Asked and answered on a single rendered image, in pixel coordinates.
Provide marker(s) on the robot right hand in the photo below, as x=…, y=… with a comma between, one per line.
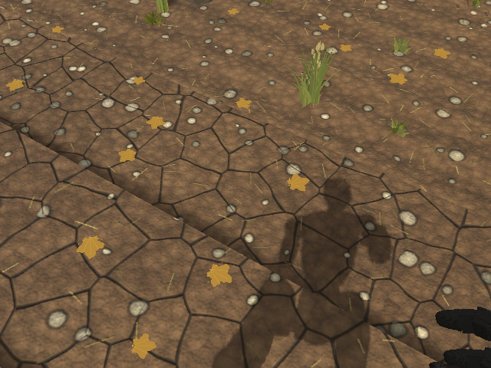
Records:
x=469, y=321

